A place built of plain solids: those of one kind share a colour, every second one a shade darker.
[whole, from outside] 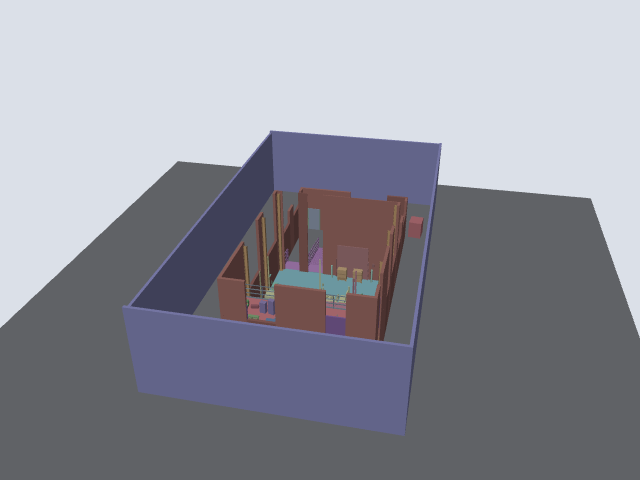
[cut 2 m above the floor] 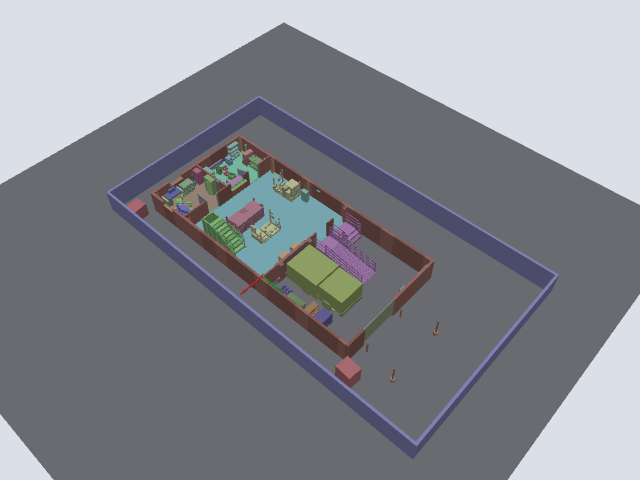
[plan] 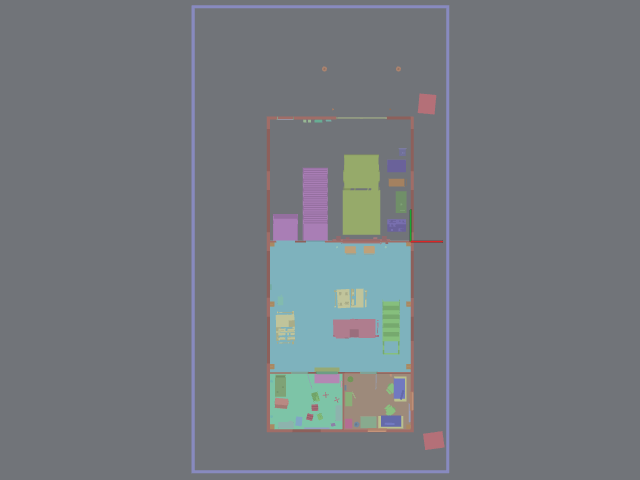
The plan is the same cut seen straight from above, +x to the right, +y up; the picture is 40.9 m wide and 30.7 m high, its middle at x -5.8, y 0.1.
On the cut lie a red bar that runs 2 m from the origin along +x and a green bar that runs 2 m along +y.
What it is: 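A works' own stores building on a factory's ground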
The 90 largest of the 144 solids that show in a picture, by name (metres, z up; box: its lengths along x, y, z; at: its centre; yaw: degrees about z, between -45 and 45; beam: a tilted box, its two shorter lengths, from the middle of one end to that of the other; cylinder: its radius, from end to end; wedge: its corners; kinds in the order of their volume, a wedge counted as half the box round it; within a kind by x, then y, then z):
{
 "yard_bound_1": {"box": [0.2, 29.95, 6.22], "at": [-13.92, 0.15, 3.06]},
 "yard_bound_2": {"box": [16.49, 0.2, 6.52], "at": [-5.77, -14.73, 3.21]},
 "yard_bound_3": {"box": [16.49, 0.2, 6.38], "at": [-5.77, 15.02, 3.14]},
 "yard_bound_4": {"box": [0.2, 29.95, 6.45], "at": [2.37, 0.15, 3.17]},
 "wall_1": {"box": [0.2, 3.8, 7.47], "at": [-9.1, -10.3, 3.69]},
 "wall_2": {"box": [0.2, 0.61, 7.47], "at": [-9.1, -8.1, 3.69]},
 "wall_3": {"box": [0.2, 3.01, 3.46], "at": [-9.1, -6.3, 1.68]},
 "wall_4": {"box": [0.2, 1.21, 7.47], "at": [-9.1, -4.2, 3.69]},
 "wall_5": {"box": [0.2, 3.01, 3.46], "at": [-9.1, -2.1, 1.68]},
 "wall_6": {"box": [0.2, 0.61, 7.47], "at": [-9.1, -0.3, 3.69]},
 "wall_7": {"box": [0.2, 0.61, 4.05], "at": [-9.1, 0.3, 1.98]},
 "wall_8": {"box": [0.2, 2.71, 2.95], "at": [-9.1, 1.95, 1.43]},
 "wall_9": {"box": [0.2, 1.21, 4.05], "at": [-9.1, 3.9, 1.98]},
 "wall_10": {"box": [0.2, 2.71, 2.95], "at": [-9.1, 5.85, 1.43]},
 "wall_11": {"box": [0.2, 0.81, 4.05], "at": [-9.1, 7.6, 1.98]},
 "wall_12": {"box": [0.4, 0.06, 7.47], "at": [-8.8, -0.03, 3.69]},
 "wall_13": {"box": [1.66, 0.2, 7.47], "at": [-8.38, -12.1, 3.69]},
 "wall_14": {"box": [1.36, 0.06, 2.94], "at": [-8.32, -8.37, 1.96]},
 "wall_15": {"box": [0.7, 0.06, 7.47], "at": [-7.05, -0.03, 3.69]},
 "wall_16": {"box": [0.7, 0.06, 4.05], "at": [-7.05, 0.03, 1.98]},
 "wall_17": {"box": [4.46, 0.2, 4.05], "at": [-6.97, 7.9, 1.98]},
 "wall_18": {"box": [1.81, 0.2, 4.72], "at": [-6.65, -12.1, 2.31]},
 "wall_19": {"box": [1.46, 0.2, 7.47], "at": [-5.03, -12.1, 3.69]},
 "wall_20": {"box": [0.06, 3.6, 3.36], "at": [-4.27, -10.2, 1.63]},
 "wall_21": {"box": [1.11, 0.06, 3.48], "at": [-3.8, -8.37, 1.69]},
 "wall_22": {"box": [1.56, 0.2, 7.47], "at": [-3.52, -12.1, 3.69]},
 "wall_23": {"box": [5.5, 0.06, 7.47], "at": [-2.75, -0.03, 3.69]},
 "wall_24": {"box": [5.5, 0.06, 4.05], "at": [-2.75, 0.03, 1.98]},
 "wall_25": {"box": [2.15, 0.06, 3.48], "at": [-1.08, -8.37, 1.69]},
 "wall_26": {"box": [1.76, 0.2, 7.47], "at": [-0.68, -12.1, 3.69]},
 "wall_27": {"box": [1.76, 0.2, 4.05], "at": [-0.68, 7.9, 1.98]},
 "wall_28": {"box": [0.2, 1.41, 7.47], "at": [0.1, -11.5, 3.69]},
 "wall_29": {"box": [0.2, 1.21, 1.66], "at": [0.1, -10.2, 0.78]},
 "wall_30": {"box": [0.2, 1.21, 7.47], "at": [0.1, -9.0, 3.69]},
 "wall_31": {"box": [0.2, 2.06, 7.47], "at": [0.1, -7.38, 3.69]},
 "wall_32": {"box": [0.2, 1.56, 3.46], "at": [0.1, -5.58, 1.68]},
 "wall_33": {"box": [0.2, 1.21, 7.47], "at": [0.1, -4.2, 3.69]},
 "wall_34": {"box": [0.2, 3.01, 3.46], "at": [0.1, -2.1, 1.68]},
 "wall_35": {"box": [0.2, 0.61, 7.47], "at": [0.1, -0.3, 3.69]},
 "wall_36": {"box": [0.2, 0.61, 4.05], "at": [0.1, 0.3, 1.98]},
 "wall_37": {"box": [0.2, 2.71, 2.95], "at": [0.1, 1.95, 1.43]},
 "wall_38": {"box": [0.2, 1.21, 4.05], "at": [0.1, 3.9, 1.98]},
 "wall_39": {"box": [0.2, 2.71, 2.95], "at": [0.1, 5.85, 1.43]},
 "wall_40": {"box": [0.2, 0.81, 4.05], "at": [0.1, 7.6, 1.98]},
 "raised_floor_stock_1": {"box": [9.13, 8.53, 0.56], "at": [-4.5, -4.2, 0.23]},
 "box_lorry_1": {"box": [2.4, 2.85, 2.32], "at": [-3.15, 1.85, 1.53]},
 "box_lorry_2": {"box": [2.2, 2.13, 2.0], "at": [-3.15, 4.46, 1.62]},
 "box_lorry_3": {"box": [2.24, 0.2, 0.28], "at": [-3.15, 5.47, 0.5]},
 "box_lorry_4": {"box": [0.25, 0.58, 0.85], "at": [-2.11, 4.18, 0.38]},
 "raised_floor_crib_1": {"box": [4.83, 3.73, 0.56], "at": [-6.65, -10.2, 0.23]},
 "raised_floor_office_1": {"box": [4.43, 3.73, 0.56], "at": [-2.15, -10.2, 0.23]},
 "rack_mid_1": {"cylinder": 0.3, "from": [-3.69, -5.24, 0.65], "to": [-3.69, -5.24, 1.53]},
 "rack_mid_2": {"box": [2.68, 1.11, 1.06], "at": [-3.61, -5.55, 0.99]},
 "rack_mid_3": {"box": [2.54, 1.15, 0.8], "at": [-3.53, -5.56, 0.86]},
 "rack_mid_4": {"box": [0.91, 0.5, 0.92], "at": [-3.45, -5.86, 1.07]},
 "rack_mid_5": {"box": [1.07, 1.21, 0.17], "at": [-2.79, -5.56, 1.45]},
 "raised_floor_deck_1": {"box": [9.06, 3.72, 0.16], "at": [-4.5, -10.17, 3.39]},
 "door_landing_1": {"box": [1.6, 1.1, 0.56], "at": [-8.0, 0.61, 0.23]},
 "door_landing_2": {"box": [1.6, 0.32, 0.39], "at": [-8.0, 1.3, 0.14]},
 "door_landing_3": {"box": [1.6, 1.1, 0.56], "at": [-6.1, 0.61, 0.23]},
 "door_landing_4": {"box": [1.6, 0.78, 0.46], "at": [-6.1, 1.54, 0.18]},
 "door_landing_5": {"box": [1.6, 1.48, 0.35], "at": [-6.1, 1.89, 0.13]},
 "door_landing_6": {"box": [1.6, 2.25, 0.24], "at": [-6.1, 2.27, 0.07]},
 "door_landing_7": {"box": [1.6, 2.95, 0.14], "at": [-6.1, 2.62, 0.02]},
 "beyond_pallets_1": {"box": [1.08, 1.25, 1.47], "at": [1.05, 8.8, 0.73], "yaw": -5.3},
 "beyond_pallets_2": {"box": [1.25, 1.05, 1.21], "at": [1.48, -12.73, 0.59], "yaw": 7.7},
 "rack1n_mid_1": {"box": [0.82, 0.79, 1.02], "at": [-8.21, -5.08, 1.12], "yaw": 1.3},
 "rack1n_mid_2": {"box": [1.18, 0.78, 0.88], "at": [-8.02, -5.07, 0.9], "yaw": 1.3},
 "rack1n_mid_3": {"box": [1.21, 0.42, 1.02], "at": [-8.01, -5.26, 1.12], "yaw": 1.3},
 "rack1n_mid_4": {"box": [0.8, 1.2, 0.2], "at": [-4.29, -3.65, 0.56], "yaw": 2.9},
 "pallet_load_1": {"box": [1.2, 0.49, 0.2], "at": [-0.9, 0.87, 0.05]},
 "pallet_load_2": {"box": [1.2, 0.49, 0.2], "at": [-0.9, 1.18, 0.05]},
 "pallet_load_3": {"box": [1.17, 0.8, 1.12], "at": [-0.9, 4.83, 0.51]},
 "bay_door_1": {"box": [2.4, 0.06, 2.85], "at": [-3.15, -0.09, 1.89]},
 "bay_door_2": {"box": [2.4, 0.05, 2.85], "at": [-3.15, 0.09, 1.89]},
 "bay_door_3": {"box": [3.7, 0.08, 0.56], "at": [-3.15, 0.1, 0.23]},
 "bay_door_4": {"box": [0.3, 0.3, 2.8], "at": [-1.68, 0.21, 1.89]},
 "wall_over_deck_1": {"box": [4.36, 0.1, 2.22], "at": [-2.15, -12.06, 4.56]},
 "plan_chest_small_1": {"box": [1.02, 0.73, 0.36], "at": [-2.69, -11.57, 1.17]},
 "plan_chest_small_2": {"box": [0.92, 0.64, 0.93], "at": [-2.69, -11.56, 0.92]},
 "cupboard_steel_1": {"box": [0.45, 0.92, 1.88], "at": [-3.96, -10.07, 1.4]},
 "roller_shutter_1": {"box": [3.06, 0.06, 2.99], "at": [-3.15, 7.92, 1.8]},
 "tool_cabinet_1": {"box": [0.68, 0.45, 0.91], "at": [-3.86, -0.53, 1.06]},
 "tool_cabinet_2": {"box": [0.66, 0.46, 0.91], "at": [-2.65, -0.52, 1.06]},
 "filing_tall_1": {"box": [0.47, 0.62, 1.37], "at": [-3.98, -11.64, 1.15]},
 "stair_openriser_1": {"box": [1.0, 0.1, 2.06], "at": [-1.25, -7.18, 1.49]},
 "truck_charger_1": {"box": [0.36, 0.56, 0.98], "at": [-8.33, -3.79, 1.1]},
 "roll_cab_1": {"box": [0.83, 0.42, 0.43], "at": [-8.26, -10.23, 1.58], "yaw": -4.8},
 "packing_desk_1": {"box": [0.7, 1.23, 0.17], "at": [-8.33, -9.31, 1.38]},
 "crate_stack_1": {"box": [0.4, 0.3, 1.07], "at": [-6.75, -9.68, 3.96], "yaw": -15.7}
}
